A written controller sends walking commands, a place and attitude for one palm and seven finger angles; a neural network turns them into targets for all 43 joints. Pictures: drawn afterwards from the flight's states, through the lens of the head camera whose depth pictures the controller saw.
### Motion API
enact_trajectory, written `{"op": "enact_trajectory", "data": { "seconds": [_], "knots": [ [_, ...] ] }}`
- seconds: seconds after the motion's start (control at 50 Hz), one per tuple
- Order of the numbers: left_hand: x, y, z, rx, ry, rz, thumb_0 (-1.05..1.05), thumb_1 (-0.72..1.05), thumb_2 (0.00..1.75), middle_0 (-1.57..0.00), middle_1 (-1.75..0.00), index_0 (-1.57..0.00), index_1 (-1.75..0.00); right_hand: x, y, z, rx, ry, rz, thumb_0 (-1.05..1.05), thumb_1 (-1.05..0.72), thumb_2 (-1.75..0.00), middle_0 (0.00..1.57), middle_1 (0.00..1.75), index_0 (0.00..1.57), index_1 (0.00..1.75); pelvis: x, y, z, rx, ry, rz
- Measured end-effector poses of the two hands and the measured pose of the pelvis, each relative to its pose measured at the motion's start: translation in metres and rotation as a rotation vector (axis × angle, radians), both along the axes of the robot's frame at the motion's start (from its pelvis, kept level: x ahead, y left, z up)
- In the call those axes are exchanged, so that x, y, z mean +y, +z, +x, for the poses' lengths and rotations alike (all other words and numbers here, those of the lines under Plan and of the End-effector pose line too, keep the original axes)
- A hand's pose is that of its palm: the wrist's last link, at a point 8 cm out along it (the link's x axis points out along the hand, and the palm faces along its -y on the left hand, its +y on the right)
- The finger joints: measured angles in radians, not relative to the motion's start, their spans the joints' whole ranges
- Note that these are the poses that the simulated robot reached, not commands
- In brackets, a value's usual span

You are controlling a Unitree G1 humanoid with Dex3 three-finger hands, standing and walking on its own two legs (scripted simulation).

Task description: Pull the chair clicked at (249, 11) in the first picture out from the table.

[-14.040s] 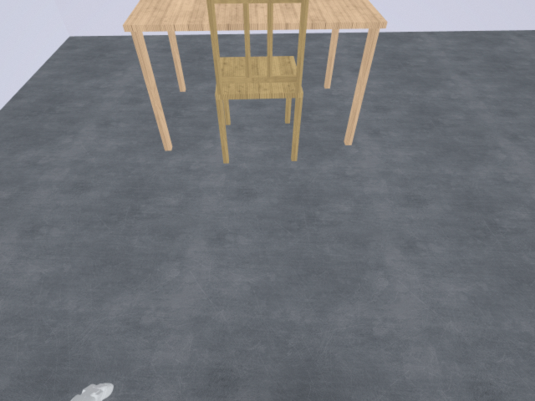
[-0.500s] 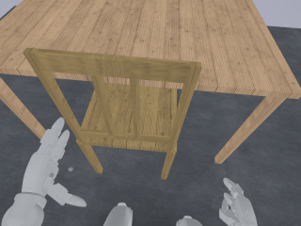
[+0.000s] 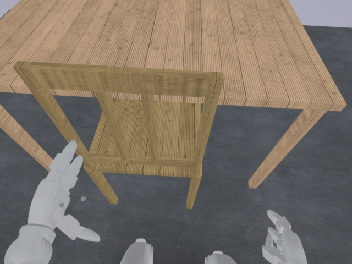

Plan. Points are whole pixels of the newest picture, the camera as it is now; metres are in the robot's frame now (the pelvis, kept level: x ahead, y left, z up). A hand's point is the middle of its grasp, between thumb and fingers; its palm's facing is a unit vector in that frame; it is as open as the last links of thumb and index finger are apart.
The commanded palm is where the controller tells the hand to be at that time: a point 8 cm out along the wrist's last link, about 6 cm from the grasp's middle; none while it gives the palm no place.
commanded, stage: raise the hand toward the chair's back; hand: left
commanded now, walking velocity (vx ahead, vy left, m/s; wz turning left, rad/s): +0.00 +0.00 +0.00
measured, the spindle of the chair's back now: (116, 130) +0.45 +0.18 -0.01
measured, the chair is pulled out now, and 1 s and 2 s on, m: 0.00 0.00 0.00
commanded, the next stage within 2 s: aim the fingers beside a spindle in 0.04 s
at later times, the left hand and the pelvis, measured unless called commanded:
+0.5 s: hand (92, 189) +0.27 +0.19 +0.04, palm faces -0.05 -1.00 -0.05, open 16.9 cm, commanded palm +0.24 +0.25 +0.03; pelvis +0.00 +0.00 -0.01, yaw +0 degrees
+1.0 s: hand (104, 187) +0.28 +0.17 +0.01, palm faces -0.07 -1.00 -0.04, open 16.9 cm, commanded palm +0.26 +0.23 +0.01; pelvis +0.00 +0.00 -0.02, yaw -1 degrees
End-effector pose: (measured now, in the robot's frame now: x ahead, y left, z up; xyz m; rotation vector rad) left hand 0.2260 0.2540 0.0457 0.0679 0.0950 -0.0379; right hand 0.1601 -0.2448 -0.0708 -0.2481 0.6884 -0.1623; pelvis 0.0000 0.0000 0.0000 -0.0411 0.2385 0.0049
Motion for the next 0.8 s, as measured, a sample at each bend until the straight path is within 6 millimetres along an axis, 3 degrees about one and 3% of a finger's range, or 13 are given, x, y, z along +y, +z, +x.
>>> {"op": "enact_trajectory", "data": {
  "seconds": [0.16,0.34,0.5,0.62,0.8],
  "knots": [
    [0.000,0.008,-0.002,-0.032,0.024,0.003,-0.01,-0.50,0.30,-0.06,-0.08,-0.06,-0.08,0.004,0.000,0.005,-0.016,0.009,0.017,0.02,-0.90,-0.90,0.20,0.30,0.20,0.30,-0.001,0.001,0.001,-0.002,0.000,0.003],
    [-0.007,-0.010,0.011,0.005,-0.014,-0.016,-0.01,-0.50,0.30,-0.06,-0.08,-0.06,-0.08,0.002,-0.006,0.003,0.001,0.022,-0.002,0.02,-0.90,-0.90,0.20,0.30,0.20,0.30,-0.001,-0.005,-0.002,0.016,0.002,0.002],
    [-0.012,-0.006,0.022,-0.039,-0.010,-0.013,-0.01,-0.49,0.30,-0.06,-0.08,-0.06,-0.08,-0.001,-0.010,-0.004,0.029,-0.004,0.000,0.02,-0.90,-0.90,0.20,0.30,0.20,0.30,0.000,-0.007,0.001,0.029,-0.008,0.005],
    [-0.007,-0.019,0.023,0.008,0.003,-0.014,-0.01,-0.49,0.30,-0.06,-0.08,-0.06,-0.08,-0.001,-0.014,-0.006,0.047,-0.006,0.000,0.02,-0.90,-0.90,0.20,0.30,0.20,0.30,0.001,-0.009,0.001,0.041,-0.008,0.004],
    [-0.020,-0.018,0.030,-0.051,-0.032,-0.023,-0.01,-0.50,0.30,-0.06,-0.08,-0.06,-0.08,0.003,-0.022,-0.004,0.055,0.011,-0.004,0.02,-0.90,-0.90,0.20,0.30,0.20,0.30,0.004,-0.015,0.000,0.058,-0.008,0.001]
  ]
}}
